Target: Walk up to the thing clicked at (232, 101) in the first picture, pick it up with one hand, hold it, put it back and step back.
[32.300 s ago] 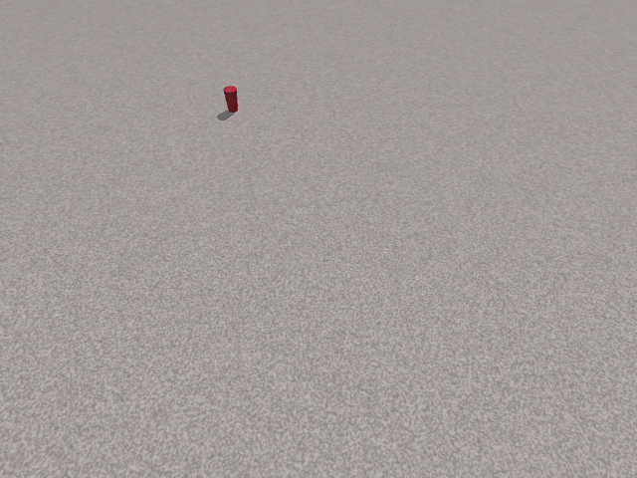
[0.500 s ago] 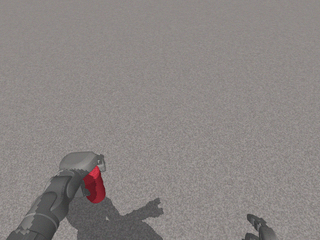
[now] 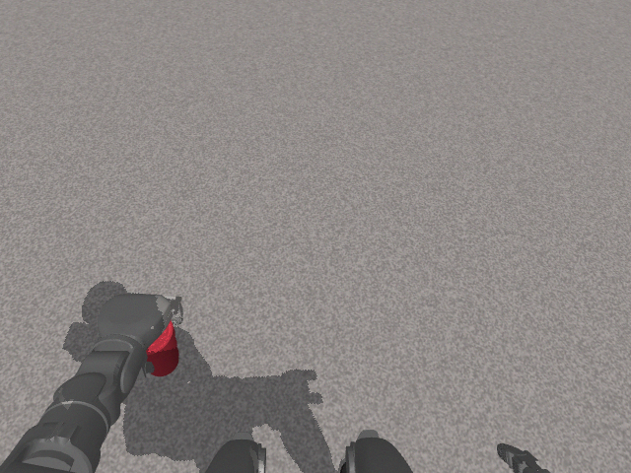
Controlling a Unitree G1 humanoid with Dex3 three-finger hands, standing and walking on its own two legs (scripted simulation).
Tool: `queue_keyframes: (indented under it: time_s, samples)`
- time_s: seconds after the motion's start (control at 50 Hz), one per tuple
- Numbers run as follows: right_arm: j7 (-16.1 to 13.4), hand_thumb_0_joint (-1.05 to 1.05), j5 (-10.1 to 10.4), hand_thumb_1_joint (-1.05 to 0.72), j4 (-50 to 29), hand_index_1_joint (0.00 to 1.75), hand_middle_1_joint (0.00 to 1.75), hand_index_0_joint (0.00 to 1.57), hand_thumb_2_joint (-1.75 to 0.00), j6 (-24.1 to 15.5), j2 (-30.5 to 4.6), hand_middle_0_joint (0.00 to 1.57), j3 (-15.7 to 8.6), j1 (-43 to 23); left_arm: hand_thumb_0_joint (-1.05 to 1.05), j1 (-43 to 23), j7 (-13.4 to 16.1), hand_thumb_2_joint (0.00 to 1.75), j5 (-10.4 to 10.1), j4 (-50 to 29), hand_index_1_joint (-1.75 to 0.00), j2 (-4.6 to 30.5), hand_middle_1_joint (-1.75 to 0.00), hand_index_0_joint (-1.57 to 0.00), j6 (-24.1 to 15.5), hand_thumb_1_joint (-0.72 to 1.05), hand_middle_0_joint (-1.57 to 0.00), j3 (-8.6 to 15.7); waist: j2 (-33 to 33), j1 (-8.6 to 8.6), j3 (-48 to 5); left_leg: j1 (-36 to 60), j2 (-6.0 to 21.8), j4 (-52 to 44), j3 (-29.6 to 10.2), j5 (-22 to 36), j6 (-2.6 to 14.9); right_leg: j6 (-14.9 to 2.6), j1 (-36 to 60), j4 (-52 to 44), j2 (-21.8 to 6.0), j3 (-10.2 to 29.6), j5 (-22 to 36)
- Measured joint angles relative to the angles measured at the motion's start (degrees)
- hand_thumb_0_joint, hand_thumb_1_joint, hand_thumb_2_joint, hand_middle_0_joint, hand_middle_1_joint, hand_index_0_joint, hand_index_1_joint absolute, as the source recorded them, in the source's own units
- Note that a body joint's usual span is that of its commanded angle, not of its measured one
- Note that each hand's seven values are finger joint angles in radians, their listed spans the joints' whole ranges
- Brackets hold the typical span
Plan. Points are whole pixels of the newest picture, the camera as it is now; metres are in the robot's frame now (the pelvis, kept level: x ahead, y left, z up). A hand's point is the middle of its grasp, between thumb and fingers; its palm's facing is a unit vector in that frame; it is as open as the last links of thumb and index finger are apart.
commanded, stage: crouch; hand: left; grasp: from above
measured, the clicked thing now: (155, 347) +0.32 +0.24 -0.18
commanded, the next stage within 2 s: lower in 1.30 s
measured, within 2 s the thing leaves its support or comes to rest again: neither
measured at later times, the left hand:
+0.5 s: hand (168, 367) +0.33 +0.27 -0.35, palm faces -0.48 -0.01 -0.88, open 9.1 cm
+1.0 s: hand (175, 372) +0.34 +0.29 -0.45, palm faces -0.46 -0.03 -0.89, open 9.2 cm
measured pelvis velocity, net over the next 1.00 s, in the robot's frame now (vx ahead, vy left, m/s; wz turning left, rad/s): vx -0.05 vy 0.00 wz -0.04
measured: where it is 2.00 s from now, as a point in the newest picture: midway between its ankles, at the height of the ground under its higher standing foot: outside the picture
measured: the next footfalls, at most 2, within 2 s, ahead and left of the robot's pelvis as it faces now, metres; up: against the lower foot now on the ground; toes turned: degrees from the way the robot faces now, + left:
none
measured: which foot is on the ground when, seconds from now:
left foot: down 0.00-1.00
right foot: down 0.00-1.00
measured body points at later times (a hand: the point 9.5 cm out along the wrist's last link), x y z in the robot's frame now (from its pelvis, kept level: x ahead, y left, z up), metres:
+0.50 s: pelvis -0.05 +0.02 -0.20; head +0.14 +0.03 +0.21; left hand +0.35 +0.27 -0.30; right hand +0.02 -0.26 -0.33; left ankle +0.02 +0.12 -0.67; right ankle +0.03 -0.13 -0.67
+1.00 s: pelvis -0.05 +0.00 -0.29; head +0.17 +0.04 +0.10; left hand +0.36 +0.28 -0.40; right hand +0.04 -0.29 -0.41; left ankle +0.02 +0.12 -0.67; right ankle +0.03 -0.13 -0.67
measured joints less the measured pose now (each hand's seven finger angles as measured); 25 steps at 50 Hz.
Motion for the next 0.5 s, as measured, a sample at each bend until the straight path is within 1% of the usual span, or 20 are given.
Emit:
queue_keyframes:
  time_s: [0.04, 0.08, 0.14, 0.18, 0.24, 0.34, 0.44, 0.5]
  samples:
    - [0.11, 0.0, -0.42, -0.9, 0.31, 0.29, 0.3, 0.2, -0.89, -0.4, -0.33, 0.21, -0.31, 0.47, 0.0, -1.83, 1.58, 0.6, 1.05, 2.03, -0.67, 0.67, -0.68, -0.7, -0.71, 0.08, -0.68, 0.69, 0.08, -0.52, -1.28, -6.17, -0.03, 5.51, -0.2, -1.84, 0.1, 0.13, -6.01, 5.22, 0.03, -0.06, -1.71]
    - [0.08, 0.0, -0.82, -0.9, 0.69, 0.29, 0.3, 0.2, -0.89, -0.96, -0.6, 0.21, -0.57, 0.83, 0.0, -3.47, 2.95, 0.6, 1.57, 3.57, -0.67, 1.26, -0.69, -0.69, -1.08, 0.08, -0.67, 1.58, 0.37, -0.99, -2.65, -12.4, -0.03, 10.95, -0.31, -3.6, 0.26, 0.28, -12.13, 10.38, 0.1, -0.03, -3.31]
    - [-0.32, 0.0, -1.29, -0.9, 1.51, 0.29, 0.3, 0.2, -0.89, -1.93, -0.76, 0.21, -0.89, 1.01, 0.0, -5.71, 4.96, 0.6, 1.53, 5.52, -0.68, 1.8, -0.7, -0.68, -0.64, 0.09, -0.66, 2.63, 1.17, -1.65, -4.43, -21.13, -0.08, 18.6, -0.43, -5.96, 0.57, 0.52, -20.68, 17.61, 0.16, 0.05, -5.43]
    - [-0.58, 0.0, -1.52, -0.9, 2.13, 0.29, 0.3, 0.2, -0.89, -2.55, -0.59, 0.21, -0.93, 0.88, 0.0, -7.36, 5.78, 0.59, 1.41, 6.92, -0.68, 2.06, -0.7, -0.68, -0.21, 0.1, -0.65, 3.26, 1.64, -2.06, -5.25, -26.39, -0.14, 23.27, -0.44, -7.3, 0.83, 0.71, -25.87, 22.08, 0.18, 0.18, -6.63]
    - [-0.71, 0.0, -1.94, -0.9, 2.61, 0.29, 0.3, 0.2, -0.89, -3.31, 0.1, 0.21, -0.86, 0.6, 0.0, -9.16, 5.86, 0.59, 1.19, 7.65, -0.68, 2.65, -0.71, -0.67, -0.02, 0.1, -0.65, 4.81, 2.06, -2.7, -5.96, -33.44, -0.3, 29.45, -0.37, -8.87, 1.17, 0.98, -32.87, 28.12, 0.14, 0.44, -8.09]
    - [-0.24, 0.01, -2.73, -0.9, 3.03, 0.29, 0.3, 0.2, -0.89, -4.74, 1.36, 0.21, -0.15, -0.14, 0.0, -11.99, 5.34, 0.61, 0.8, 9.24, -0.7, 3.83, -0.72, -0.66, -0.23, 0.1, -0.63, 6.13, 2.64, -3.48, -6.1, -43.29, -0.76, 37.69, -0.57, -10.4, 1.44, 1.22, -42.43, 36.13, -0.11, 0.51, -9.71]
    - [0.98, 0.01, -3.4, -0.9, 2.97, 0.29, 0.3, 0.2, -0.89, -5.85, 2.03, 0.21, 0.65, -0.89, 0.0, -12.56, 4.69, 0.63, 0.76, 9.23, -0.7, 4.92, -0.73, -0.66, -1.78, 0.09, -0.63, 7.73, 2.94, -3.81, -6.25, -51.2, -1.2, 44.34, -1.04, -11.55, 1.54, 1.43, -49.95, 42.57, -0.35, 0.28, -11.04]
    - [1.58, 0.0, -3.73, -0.9, 3.1, 0.29, 0.3, 0.21, -0.89, -6.33, 2.09, 0.21, 1.08, -1.38, 0.0, -12.69, 4.64, 0.65, 1.35, 9.05, -0.7, 5.52, -0.72, -0.67, -3.11, 0.08, -0.64, 8.4, 2.75, -3.78, -6.32, -54.87, -1.48, 47.51, -1.44, -12.13, 1.46, 1.44, -53.38, 45.67, -0.51, 0.01, -11.78]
